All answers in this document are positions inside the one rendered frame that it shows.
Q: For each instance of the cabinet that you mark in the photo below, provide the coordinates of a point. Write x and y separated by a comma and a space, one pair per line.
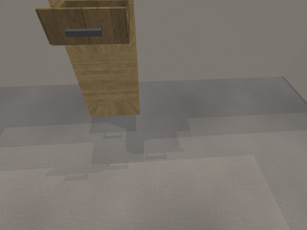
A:
107, 73

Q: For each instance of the drawer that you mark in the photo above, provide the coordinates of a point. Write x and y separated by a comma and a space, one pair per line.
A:
112, 15

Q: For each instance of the handle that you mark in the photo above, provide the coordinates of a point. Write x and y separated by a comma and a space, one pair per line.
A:
85, 32

